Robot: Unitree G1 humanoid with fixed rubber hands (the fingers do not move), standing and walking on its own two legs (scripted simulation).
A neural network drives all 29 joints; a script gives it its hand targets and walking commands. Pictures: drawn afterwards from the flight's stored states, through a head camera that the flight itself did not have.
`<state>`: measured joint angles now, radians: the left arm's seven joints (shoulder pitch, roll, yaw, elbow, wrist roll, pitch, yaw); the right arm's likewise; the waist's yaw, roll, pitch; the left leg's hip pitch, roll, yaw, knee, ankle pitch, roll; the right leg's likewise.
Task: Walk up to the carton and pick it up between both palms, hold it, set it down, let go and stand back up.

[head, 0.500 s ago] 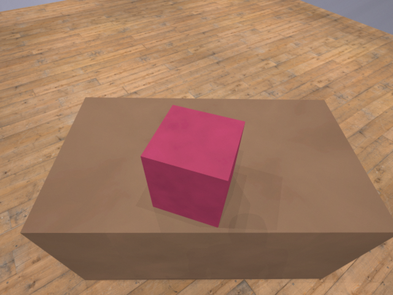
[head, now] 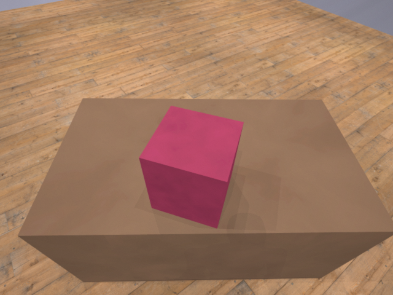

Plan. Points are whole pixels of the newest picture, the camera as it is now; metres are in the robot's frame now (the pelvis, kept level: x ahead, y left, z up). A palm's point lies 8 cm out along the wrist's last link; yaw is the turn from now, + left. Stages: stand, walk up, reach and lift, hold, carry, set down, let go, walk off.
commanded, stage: stand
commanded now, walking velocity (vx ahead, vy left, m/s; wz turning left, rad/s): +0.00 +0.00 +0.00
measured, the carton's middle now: (194, 168) +0.47 +0.01 -0.09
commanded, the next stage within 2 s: none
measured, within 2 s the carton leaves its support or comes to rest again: neither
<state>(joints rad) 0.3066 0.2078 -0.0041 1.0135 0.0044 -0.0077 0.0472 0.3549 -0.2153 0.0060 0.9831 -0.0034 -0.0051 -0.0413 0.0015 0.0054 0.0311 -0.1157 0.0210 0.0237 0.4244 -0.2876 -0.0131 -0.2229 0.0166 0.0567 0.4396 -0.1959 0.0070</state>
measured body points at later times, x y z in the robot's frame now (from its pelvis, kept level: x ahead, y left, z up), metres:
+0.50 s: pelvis +0.00 +0.00 +0.00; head +0.01 +0.00 +0.45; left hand +0.01 +0.25 -0.15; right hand -0.01 -0.24 -0.15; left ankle -0.04 +0.13 -0.74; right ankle +0.03 -0.12 -0.74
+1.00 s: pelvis +0.00 +0.00 +0.00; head +0.01 +0.00 +0.45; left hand +0.01 +0.25 -0.15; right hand -0.01 -0.24 -0.15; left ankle -0.04 +0.13 -0.74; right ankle +0.03 -0.12 -0.74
